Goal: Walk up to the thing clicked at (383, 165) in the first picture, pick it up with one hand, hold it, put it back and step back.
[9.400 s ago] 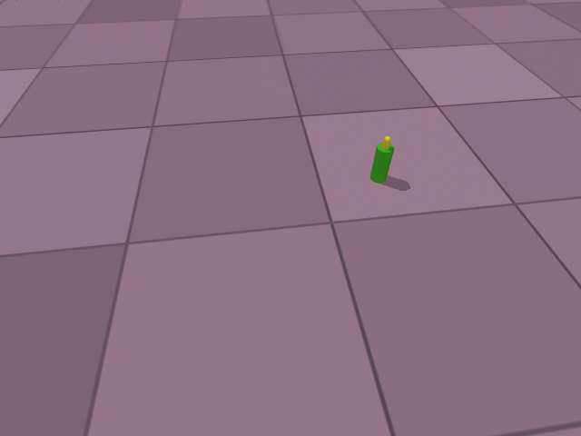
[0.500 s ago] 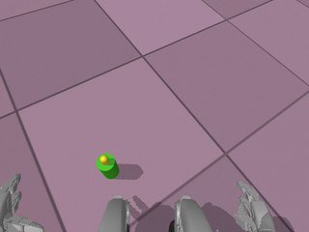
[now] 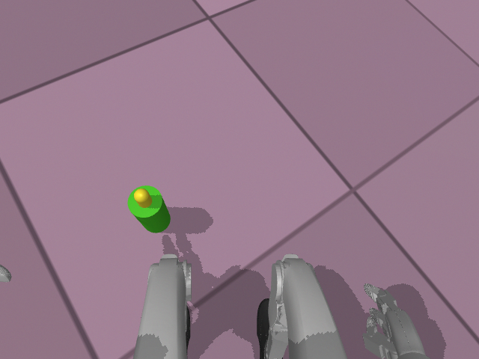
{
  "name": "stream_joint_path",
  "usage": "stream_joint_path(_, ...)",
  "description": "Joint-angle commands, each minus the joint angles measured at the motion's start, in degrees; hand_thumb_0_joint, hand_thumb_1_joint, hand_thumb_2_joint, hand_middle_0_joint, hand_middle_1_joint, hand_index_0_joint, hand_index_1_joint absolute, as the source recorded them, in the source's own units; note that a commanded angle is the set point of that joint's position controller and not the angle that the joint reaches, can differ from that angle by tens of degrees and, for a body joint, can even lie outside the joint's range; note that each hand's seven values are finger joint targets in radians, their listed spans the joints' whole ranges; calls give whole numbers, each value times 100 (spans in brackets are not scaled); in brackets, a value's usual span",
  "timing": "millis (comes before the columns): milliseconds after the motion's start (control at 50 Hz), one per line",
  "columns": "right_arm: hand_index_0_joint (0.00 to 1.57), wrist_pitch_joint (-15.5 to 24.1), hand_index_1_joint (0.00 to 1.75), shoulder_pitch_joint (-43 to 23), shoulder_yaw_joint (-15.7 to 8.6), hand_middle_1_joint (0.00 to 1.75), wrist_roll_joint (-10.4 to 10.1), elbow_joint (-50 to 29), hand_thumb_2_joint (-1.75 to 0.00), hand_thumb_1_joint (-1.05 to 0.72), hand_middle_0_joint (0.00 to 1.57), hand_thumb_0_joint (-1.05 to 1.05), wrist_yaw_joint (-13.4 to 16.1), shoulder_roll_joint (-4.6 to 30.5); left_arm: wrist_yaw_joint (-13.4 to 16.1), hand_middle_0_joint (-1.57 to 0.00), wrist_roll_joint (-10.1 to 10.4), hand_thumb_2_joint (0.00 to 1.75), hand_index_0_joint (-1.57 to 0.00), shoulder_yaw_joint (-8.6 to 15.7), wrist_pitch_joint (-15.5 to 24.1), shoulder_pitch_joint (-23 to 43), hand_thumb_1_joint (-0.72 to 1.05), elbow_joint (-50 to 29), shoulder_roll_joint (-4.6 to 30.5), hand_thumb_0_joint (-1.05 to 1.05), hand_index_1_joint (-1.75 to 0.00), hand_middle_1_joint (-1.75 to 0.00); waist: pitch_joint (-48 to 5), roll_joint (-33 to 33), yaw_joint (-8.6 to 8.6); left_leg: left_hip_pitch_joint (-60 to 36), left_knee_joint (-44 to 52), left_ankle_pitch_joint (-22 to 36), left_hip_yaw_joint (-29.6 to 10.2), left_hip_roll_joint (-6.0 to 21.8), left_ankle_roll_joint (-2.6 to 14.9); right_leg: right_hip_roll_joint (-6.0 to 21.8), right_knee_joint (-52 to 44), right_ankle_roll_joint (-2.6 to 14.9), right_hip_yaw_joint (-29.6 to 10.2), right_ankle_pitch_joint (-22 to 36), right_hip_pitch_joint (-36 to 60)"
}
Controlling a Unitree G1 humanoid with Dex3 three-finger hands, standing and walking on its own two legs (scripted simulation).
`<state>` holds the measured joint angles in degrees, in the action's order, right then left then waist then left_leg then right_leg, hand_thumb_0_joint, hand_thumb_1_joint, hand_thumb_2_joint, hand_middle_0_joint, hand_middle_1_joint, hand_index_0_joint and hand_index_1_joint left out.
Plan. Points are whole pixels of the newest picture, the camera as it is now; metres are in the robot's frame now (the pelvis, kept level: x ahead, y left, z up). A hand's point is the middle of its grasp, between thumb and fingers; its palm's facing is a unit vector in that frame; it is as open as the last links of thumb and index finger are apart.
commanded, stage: go down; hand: left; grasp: from the side
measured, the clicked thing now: (149, 208) +0.45 +0.22 -0.39
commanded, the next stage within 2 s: approach in 1.32 s
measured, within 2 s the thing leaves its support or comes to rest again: neither
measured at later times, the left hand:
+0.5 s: hand out of the picture +0.36 +0.39 -0.08, palm faces +0.18 -0.98 -0.12, open 17.6 cm
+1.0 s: hand (2, 201) +0.37 +0.40 -0.10, palm faces +0.16 -0.98 -0.10, open 17.6 cm
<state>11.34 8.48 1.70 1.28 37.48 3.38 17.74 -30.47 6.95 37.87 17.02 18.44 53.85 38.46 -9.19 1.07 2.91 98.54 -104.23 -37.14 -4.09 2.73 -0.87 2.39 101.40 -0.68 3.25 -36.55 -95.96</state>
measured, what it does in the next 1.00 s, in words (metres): lowers itself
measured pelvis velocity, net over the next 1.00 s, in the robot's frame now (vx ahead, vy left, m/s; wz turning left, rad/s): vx -0.02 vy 0.00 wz -0.04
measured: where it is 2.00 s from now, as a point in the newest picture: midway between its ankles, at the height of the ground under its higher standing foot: (223, 354)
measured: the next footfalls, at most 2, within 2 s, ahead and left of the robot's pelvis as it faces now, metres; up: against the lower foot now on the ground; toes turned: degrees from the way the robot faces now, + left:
none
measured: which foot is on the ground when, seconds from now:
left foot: down 0.00-1.00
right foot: down 0.00-1.00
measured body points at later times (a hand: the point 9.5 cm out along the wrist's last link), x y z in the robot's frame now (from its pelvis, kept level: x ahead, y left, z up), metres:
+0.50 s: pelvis -0.01 +0.00 -0.07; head +0.19 +0.05 +0.33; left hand +0.34 +0.44 -0.07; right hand +0.15 -0.28 -0.17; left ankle +0.07 +0.13 -0.48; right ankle +0.08 -0.13 -0.48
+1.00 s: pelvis -0.02 +0.00 -0.10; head +0.19 +0.05 +0.30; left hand +0.36 +0.45 -0.09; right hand +0.11 -0.28 -0.21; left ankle +0.07 +0.13 -0.48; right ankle +0.08 -0.13 -0.48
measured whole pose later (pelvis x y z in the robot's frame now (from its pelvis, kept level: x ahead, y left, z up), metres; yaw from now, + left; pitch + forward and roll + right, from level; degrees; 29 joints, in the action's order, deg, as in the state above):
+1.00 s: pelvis -0.02 +0.00 -0.10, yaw -2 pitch +33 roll -6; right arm 10.0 8.1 4.7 2.0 40.4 2.1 20.3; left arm -39.9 9.2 45.0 17.8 32.1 60.7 49.4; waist -6.7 1.1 4.2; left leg 117.1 -123.4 -39.3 -6.4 2.2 -0.8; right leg 2.2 119.5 -0.9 3.7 -38.4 -113.6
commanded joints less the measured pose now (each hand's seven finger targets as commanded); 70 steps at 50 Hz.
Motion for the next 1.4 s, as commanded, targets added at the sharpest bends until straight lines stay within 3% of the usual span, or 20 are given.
stream_joint_path(0, 20, 225, 30, 410, -382, 30, 4, -546, -90, -90, 20, 0, 87, 1236, -142, -7, 122, 2, -7, 556, 484, 1103, -57, -855, 2386, 0, -5, -6, -2890, -1136, -174, -2018, 1472, 136, -113, -72, 165, -197, -986, 245, -86, 221, 996)
stream_joint_path(100, 20, 162, 30, 423, -319, 30, -22, -504, -90, -91, 20, 0, 102, 1322, -223, -7, 204, 2, -6, 765, 412, 1001, -58, -929, 2631, 0, -5, -5, -3280, -1346, -358, -2228, 1318, 566, -135, -68, 130, -212, -653, 281, 43, 547, 821)
stream_joint_path(180, 20, 130, 30, 452, -287, 30, -28, -426, -91, -92, 20, 0, 91, 1357, -290, -6, 258, 3, -5, 882, 350, 1064, -58, -961, 2735, 0, -4, -4, -3273, -1528, -350, -2265, 1116, 979, -214, -56, 101, -191, -368, 304, 107, 759, 499)
stream_joint_path(220, 20, 120, 30, 439, -277, 30, -36, -422, -91, -92, 20, 0, 89, 1343, -329, -6, 309, 3, -5, 861, 346, 1047, -61, -805, 2633, 0, -4, -3, -3170, -1290, -238, -2020, 953, 1085, -187, -79, 131, -195, -336, 296, 113, 824, 517)
stream_joint_path(300, 20, 133, 30, 438, -287, 30, -1, -340, -91, -92, 20, 0, 74, 1373, -469, -6, 377, 4, -5, 805, 437, 1402, -59, -609, 2565, 0, -4, -3, -2835, -1104, -93, -1537, 638, 860, -105, -86, 183, -211, -225, 287, 81, 679, 300)
stream_joint_path(400, 20, 134, 30, 500, -271, 30, 61, -286, -91, -92, 20, 0, 53, 1432, -648, -5, 376, 4, -4, 874, 547, 1822, -58, -567, 2843, 0, -4, -3, -3038, -1041, -52, -1241, 324, 707, 16, -104, 214, -212, -113, 266, 50, 601, 370)
stream_joint_path(500, 20, 99, 30, 547, -256, 30, 99, -214, -91, -92, 20, 0, 51, 1551, -750, -5, 332, 5, -4, 1047, 542, 2004, -58, -628, 3219, 0, -5, -4, -3468, -1417, -178, -1552, 244, 874, -41, -94, 154, -198, 209, 297, 116, 680, 175)
stream_joint_path(660, 20, 22, 30, 547, -175, 30, 75, -158, -91, -92, 20, 0, 30, 1491, -753, -5, 379, 5, -4, 1189, 406, 2083, -57, -614, 3584, 0, -4, -3, -3247, -1126, -245, -753, -12, 464, 145, -136, 230, -214, 168, 241, 12, 300, 310)
stream_joint_path(720, 20, 26, 30, 512, -153, 30, 83, -80, -91, -92, 20, 0, 10, 1473, -796, -5, 403, 5, -4, 1067, 388, 2147, -57, -446, 3411, 0, -4, -3, -2976, -1102, -172, -562, -104, 349, 146, -118, 245, -221, 236, 245, 6, 203, 126)
stream_joint_path(860, 20, 28, 30, 646, -170, 30, 61, -34, -91, -92, 20, 0, -3, 1545, -909, -5, 415, 4, -4, 1002, 411, 2273, -58, -331, 3362, 0, -4, -3, -3052, -1178, -73, -723, -183, 535, 36, -113, 220, -237, 482, 279, 161, 421, -144)
stream_joint_path(920, 20, 27, 30, 665, -179, 30, 55, 10, -91, -91, 20, 0, -17, 1590, -933, -5, 408, 5, -4, 1013, 428, 2338, -56, -313, 3388, 0, -4, -3, -3037, -1389, -112, -930, -146, 498, -55, -91, 185, -227, 631, 300, 210, 424, -430)
stream_joint_path(940, 20, 24, 30, 708, -200, 30, 60, -19, -91, -91, 20, 0, -19, 1631, -920, -5, 402, 5, -4, 1122, 444, 2415, -56, -516, 3582, 0, -4, -3, -3280, -1451, -162, -1057, -144, 602, -75, -92, 169, -222, 675, 306, 206, 512, -373)
stream_joint_path(960, 20, 22, 30, 713, -180, 30, 59, -18, -91, -91, 20, 0, -22, 1607, -931, -5, 377, 5, -4, 1079, 434, 2435, -56, -446, 3553, 0, -4, -3, -3228, -1523, -88, -1018, -122, 608, -92, -100, 158, -206, 705, 307, 230, 504, -368)
stream_joint_path(980, 20, 11, 30, 700, -199, 30, 45, -83, -91, -92, 20, 0, -34, 1628, -886, -5, 391, 5, -4, 1231, 448, 2484, -57, -671, 3776, 0, -4, -3, -3355, -1455, -200, -1012, -106, 530, -79, -103, 170, -212, 663, 298, 216, 433, -295)
stream_joint_path(1020, 20, -4, 30, 712, -173, 30, 28, -27, -91, -92, 20, 0, -43, 1605, -892, -5, 381, 6, -4, 1090, 396, 2338, -58, -436, 3535, 0, -5, -4, -3156, -1433, -158, -993, -79, 463, -101, -108, 165, -219, 676, 305, 236, 372, -463)
stream_joint_path(1080, 20, -20, 30, 717, -172, 30, 38, -23, -91, -92, 20, 0, -40, 1618, -892, -5, 415, 6, -4, 1187, 398, 2370, -56, -546, 3615, 0, -5, -3, -3229, -1588, -215, -1072, -129, 632, -92, -100, 154, -210, 768, 317, 224, 516, -499)
stream_joint_path(1140, 20, -38, 30, 683, -172, 30, 41, -72, -91, -92, 20, 0, -53, 1610, -882, -5, 389, 5, -4, 1180, 399, 2507, -56, -628, 3695, 0, -4, -3, -3200, -1477, -140, -931, -226, 602, -63, -114, 179, -205, 739, 303, 206, 471, -495)
stream_joint_path(1220, 20, -50, 30, 726, -134, 30, 58, 1, -91, -91, 20, 0, -74, 1582, -918, -5, 430, 6, -4, 1124, 402, 2523, -55, -362, 3498, 0, -5, -3, -3049, -1365, -41, -749, -363, 742, -11, -124, 200, -208, 773, 300, 203, 573, -460)
stream_joint_path(1280, 20, -60, 30, 728, -134, 30, 67, -53, -91, -92, 20, 0, -78, 1641, -935, -5, 386, 5, -4, 1221, 431, 2591, -56, -314, 3738, 0, -5, -3, -3156, -1425, -66, -838, -392, 783, -32, -125, 191, -198, 829, 305, 208, 593, -476)
stream_joint_path(1380, 20, -68, 30, 698, -98, 30, 96, -81, -91, -91, 20, 0, -99, 1622, -967, -5, 373, 6, -4, 1214, 480, 2824, -55, -190, 3796, 0, -5, -3, -3088, -1291, 13, -511, -491, 513, 45, -139, 228, -212, 785, 272, 181, 391, -377)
